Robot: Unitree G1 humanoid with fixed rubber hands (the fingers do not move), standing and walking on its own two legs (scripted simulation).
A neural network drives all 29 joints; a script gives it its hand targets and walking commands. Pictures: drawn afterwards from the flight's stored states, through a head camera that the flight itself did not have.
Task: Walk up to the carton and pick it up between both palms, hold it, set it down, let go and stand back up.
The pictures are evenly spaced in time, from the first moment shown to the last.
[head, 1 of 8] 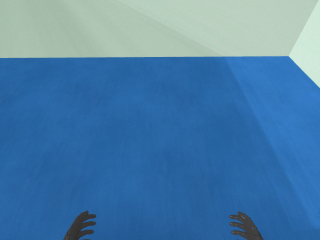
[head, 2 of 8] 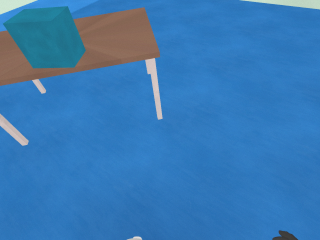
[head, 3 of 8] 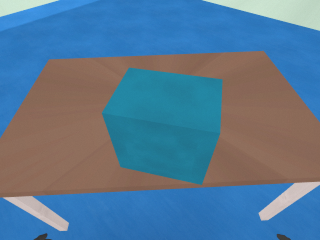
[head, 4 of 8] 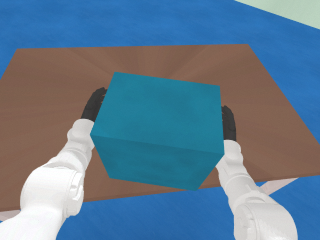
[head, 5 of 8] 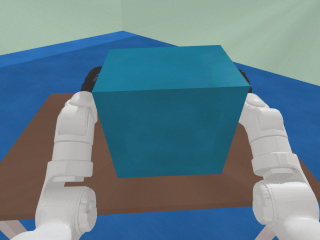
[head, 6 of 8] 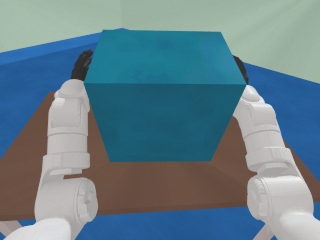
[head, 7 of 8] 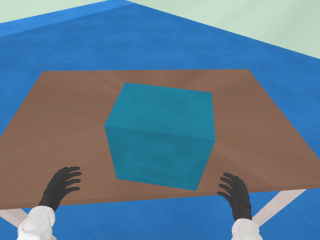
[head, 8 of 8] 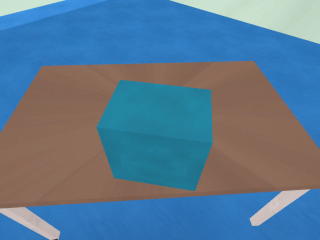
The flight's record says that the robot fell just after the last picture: no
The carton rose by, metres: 0.23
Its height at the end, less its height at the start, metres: +0.00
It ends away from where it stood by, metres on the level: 0.01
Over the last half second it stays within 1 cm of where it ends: yes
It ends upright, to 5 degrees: yes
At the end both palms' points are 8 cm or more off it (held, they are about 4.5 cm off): yes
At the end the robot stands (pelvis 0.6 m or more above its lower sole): yes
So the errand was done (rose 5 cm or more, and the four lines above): yes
